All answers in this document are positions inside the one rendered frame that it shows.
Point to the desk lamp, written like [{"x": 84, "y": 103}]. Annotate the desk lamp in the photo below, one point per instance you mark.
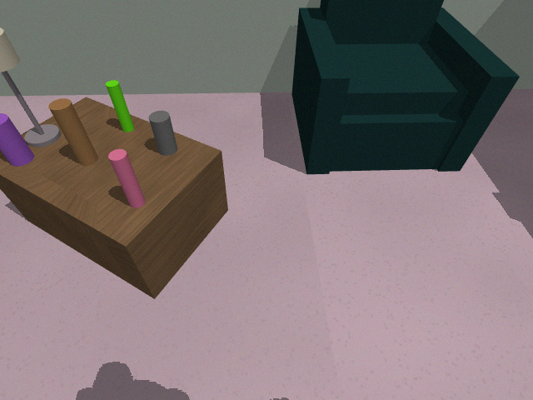
[{"x": 41, "y": 135}]

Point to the armchair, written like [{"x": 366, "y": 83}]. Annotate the armchair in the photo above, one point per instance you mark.
[{"x": 392, "y": 85}]

